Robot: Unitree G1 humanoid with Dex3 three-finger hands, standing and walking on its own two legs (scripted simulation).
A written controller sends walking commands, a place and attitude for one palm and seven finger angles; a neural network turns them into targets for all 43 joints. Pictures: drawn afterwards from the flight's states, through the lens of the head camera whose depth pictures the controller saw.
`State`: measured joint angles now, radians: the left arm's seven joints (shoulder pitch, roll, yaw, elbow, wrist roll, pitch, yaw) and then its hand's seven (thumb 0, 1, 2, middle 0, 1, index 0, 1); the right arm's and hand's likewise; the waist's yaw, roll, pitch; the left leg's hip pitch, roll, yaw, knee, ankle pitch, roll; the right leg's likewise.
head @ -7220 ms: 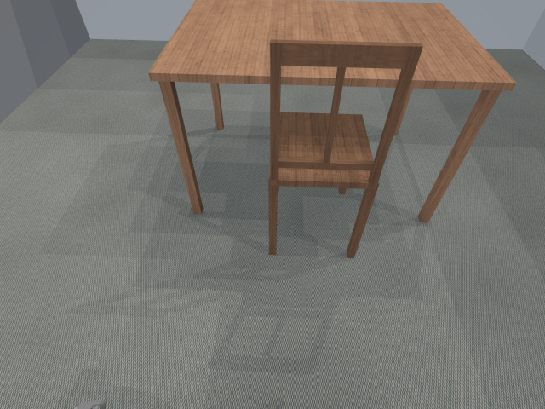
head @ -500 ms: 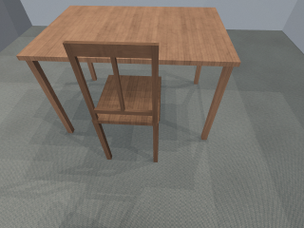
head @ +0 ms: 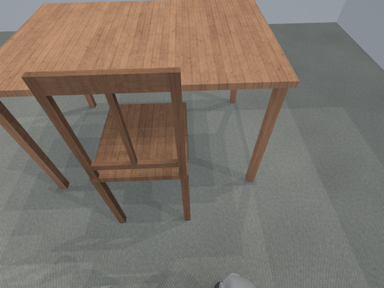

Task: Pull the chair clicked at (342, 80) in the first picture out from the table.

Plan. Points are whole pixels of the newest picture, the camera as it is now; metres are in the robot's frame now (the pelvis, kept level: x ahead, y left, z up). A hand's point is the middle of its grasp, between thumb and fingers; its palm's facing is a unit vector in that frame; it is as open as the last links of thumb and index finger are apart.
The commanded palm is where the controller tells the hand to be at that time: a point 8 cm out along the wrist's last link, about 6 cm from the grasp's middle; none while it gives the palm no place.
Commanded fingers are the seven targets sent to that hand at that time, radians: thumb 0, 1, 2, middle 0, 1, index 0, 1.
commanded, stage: take the last steps up to it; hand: left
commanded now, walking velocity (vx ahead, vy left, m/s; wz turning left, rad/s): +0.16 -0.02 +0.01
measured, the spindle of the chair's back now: (124, 133) +0.55 +0.22 -0.06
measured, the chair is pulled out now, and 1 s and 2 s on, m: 0.00 0.00 0.00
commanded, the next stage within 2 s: come to a stop and stand still in 0.02 s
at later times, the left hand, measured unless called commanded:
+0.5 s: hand out of the picture +0.14 +0.18 -0.17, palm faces +0.09 -0.97 -0.21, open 7.3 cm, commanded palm none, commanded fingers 0.00 0.90 0.90 -0.20 -0.30 -0.20 -0.30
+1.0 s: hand out of the picture +0.06 +0.13 -0.16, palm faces +0.04 -0.98 -0.20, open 7.4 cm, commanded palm none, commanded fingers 0.00 0.90 0.90 -0.20 -0.30 -0.20 -0.30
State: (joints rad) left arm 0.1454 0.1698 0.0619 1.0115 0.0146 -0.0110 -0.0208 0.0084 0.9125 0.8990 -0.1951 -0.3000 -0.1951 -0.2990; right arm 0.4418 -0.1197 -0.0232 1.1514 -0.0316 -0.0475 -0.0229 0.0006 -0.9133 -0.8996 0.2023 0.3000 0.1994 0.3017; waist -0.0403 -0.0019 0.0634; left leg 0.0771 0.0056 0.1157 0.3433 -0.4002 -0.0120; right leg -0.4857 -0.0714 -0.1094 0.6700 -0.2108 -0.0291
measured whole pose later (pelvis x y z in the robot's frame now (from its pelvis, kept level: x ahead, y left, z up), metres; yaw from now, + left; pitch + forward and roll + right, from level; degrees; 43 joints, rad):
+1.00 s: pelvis +0.06 -0.04 +0.01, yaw +0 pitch -3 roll +0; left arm 0.30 0.12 0.01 1.11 0.00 0.01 0.03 0.01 0.91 0.90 -0.20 -0.30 -0.20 -0.30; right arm 0.25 -0.19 -0.03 1.11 -0.02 0.03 -0.02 0.00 -0.93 -0.90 0.20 0.30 0.20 0.30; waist -0.02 0.04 0.01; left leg -0.26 0.06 0.01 0.43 -0.11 -0.04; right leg -0.10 0.02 -0.04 0.46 -0.32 -0.03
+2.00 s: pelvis +0.08 +0.01 +0.01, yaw -2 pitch -1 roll +0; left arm 0.35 0.17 -0.01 1.09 0.02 0.00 0.04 0.01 0.91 0.90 -0.20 -0.30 -0.20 -0.30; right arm 0.22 -0.17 0.01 1.09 -0.01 -0.01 -0.01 0.00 -0.92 -0.90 0.20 0.30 0.20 0.30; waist 0.01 -0.02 0.02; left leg -0.27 -0.02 0.06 0.49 -0.22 0.05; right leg -0.12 -0.05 0.01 0.47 -0.34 0.04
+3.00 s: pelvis +0.03 -0.05 -0.11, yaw +1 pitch +15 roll -3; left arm 0.47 0.22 0.17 -0.04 -0.28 -0.52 -0.27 0.02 0.40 0.68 -0.15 -0.22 -0.15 -0.22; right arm 0.13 -0.22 -0.02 0.54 0.00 -0.21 -0.07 0.01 -0.91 -0.90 0.20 0.30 0.20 0.30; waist 0.06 0.03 -0.16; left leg -1.08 0.05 -0.10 1.27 -0.46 -0.04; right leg -0.88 0.03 -0.15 1.27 -0.65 -0.06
